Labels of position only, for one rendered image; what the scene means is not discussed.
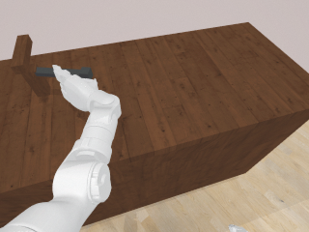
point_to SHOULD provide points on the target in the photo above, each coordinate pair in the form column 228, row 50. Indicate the robot left upper arm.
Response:
column 79, row 186

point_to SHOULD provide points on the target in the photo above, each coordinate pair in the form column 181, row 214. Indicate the tap lever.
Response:
column 85, row 72

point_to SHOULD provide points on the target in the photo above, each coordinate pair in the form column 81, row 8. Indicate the left robot hand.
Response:
column 75, row 89

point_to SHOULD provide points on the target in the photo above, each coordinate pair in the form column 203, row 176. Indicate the robot left forearm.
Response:
column 97, row 136

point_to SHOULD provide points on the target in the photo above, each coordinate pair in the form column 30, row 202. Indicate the counter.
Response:
column 197, row 108

